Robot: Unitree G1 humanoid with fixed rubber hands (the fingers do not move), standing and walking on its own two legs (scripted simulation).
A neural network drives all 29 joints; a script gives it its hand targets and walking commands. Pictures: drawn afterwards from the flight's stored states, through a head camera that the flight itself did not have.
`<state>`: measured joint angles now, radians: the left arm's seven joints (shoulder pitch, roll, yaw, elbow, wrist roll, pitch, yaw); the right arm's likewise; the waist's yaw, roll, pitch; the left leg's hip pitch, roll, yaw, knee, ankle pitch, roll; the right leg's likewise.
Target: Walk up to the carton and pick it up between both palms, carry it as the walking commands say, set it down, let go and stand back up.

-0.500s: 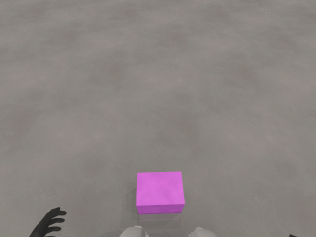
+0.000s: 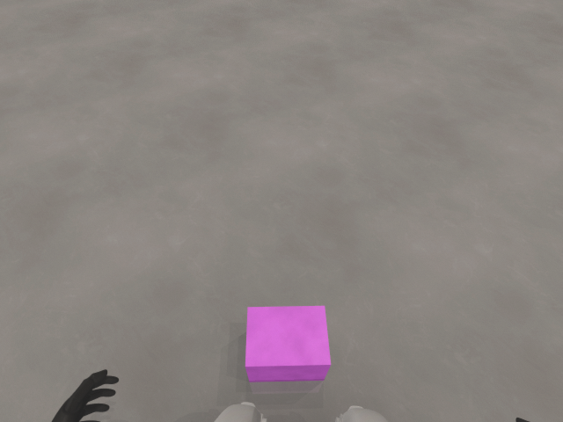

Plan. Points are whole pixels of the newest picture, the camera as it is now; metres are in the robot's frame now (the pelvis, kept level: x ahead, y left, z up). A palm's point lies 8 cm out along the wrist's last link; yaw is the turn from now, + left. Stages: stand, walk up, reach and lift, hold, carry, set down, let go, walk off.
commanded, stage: walk up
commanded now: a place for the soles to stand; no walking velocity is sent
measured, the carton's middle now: (286, 344) +0.42 +0.01 -0.63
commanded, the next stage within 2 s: reach and lift in 1.76 s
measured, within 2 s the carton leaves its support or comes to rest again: neither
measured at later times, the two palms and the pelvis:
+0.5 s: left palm out of the picture +0.12 +0.31 -0.07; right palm out of the picture +0.08 -0.32 -0.07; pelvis +0.00 +0.00 +0.00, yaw +1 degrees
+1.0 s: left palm out of the picture +0.10 +0.29 -0.07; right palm out of the picture +0.07 -0.35 -0.07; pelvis -0.02 -0.03 +0.00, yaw +2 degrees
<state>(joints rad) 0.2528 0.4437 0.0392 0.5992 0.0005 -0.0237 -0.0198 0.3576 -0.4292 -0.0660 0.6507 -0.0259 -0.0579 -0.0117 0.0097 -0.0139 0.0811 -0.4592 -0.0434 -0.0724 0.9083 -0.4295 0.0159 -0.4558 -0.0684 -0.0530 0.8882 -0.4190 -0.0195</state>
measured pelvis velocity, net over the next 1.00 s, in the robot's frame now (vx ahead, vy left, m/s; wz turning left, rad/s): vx -0.02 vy -0.03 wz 0.03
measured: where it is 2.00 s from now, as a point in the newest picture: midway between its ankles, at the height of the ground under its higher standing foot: outside the picture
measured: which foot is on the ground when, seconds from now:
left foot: down 0.00-1.00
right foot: down 0.00-1.00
